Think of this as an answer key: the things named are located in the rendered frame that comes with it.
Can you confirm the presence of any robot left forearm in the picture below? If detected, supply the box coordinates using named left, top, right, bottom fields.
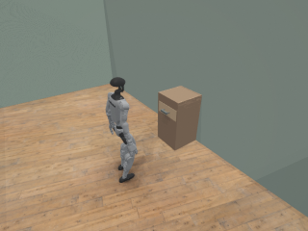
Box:
left=106, top=112, right=114, bottom=125

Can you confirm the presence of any left robot hand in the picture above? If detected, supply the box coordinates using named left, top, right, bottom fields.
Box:
left=109, top=123, right=116, bottom=135

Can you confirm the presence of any robot left upper arm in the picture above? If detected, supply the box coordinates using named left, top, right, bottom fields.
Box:
left=105, top=92, right=114, bottom=114

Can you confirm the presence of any robot right thigh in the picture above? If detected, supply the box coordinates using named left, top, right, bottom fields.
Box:
left=121, top=133, right=136, bottom=162

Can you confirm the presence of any right robot hand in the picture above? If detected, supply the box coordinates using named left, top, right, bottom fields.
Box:
left=128, top=143, right=138, bottom=157

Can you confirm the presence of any robot right foot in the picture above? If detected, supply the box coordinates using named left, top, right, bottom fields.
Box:
left=118, top=173, right=135, bottom=183

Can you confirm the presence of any handle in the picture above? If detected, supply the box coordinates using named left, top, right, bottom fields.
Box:
left=161, top=109, right=169, bottom=115

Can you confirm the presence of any drawer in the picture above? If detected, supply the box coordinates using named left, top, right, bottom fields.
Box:
left=159, top=100, right=177, bottom=121

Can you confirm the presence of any cabinet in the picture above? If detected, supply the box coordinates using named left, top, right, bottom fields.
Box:
left=158, top=86, right=202, bottom=150

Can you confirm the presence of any robot right forearm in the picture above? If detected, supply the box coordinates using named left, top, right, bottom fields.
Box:
left=122, top=122, right=133, bottom=145

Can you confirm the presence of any robot right upper arm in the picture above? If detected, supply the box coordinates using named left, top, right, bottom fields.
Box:
left=119, top=100, right=130, bottom=128

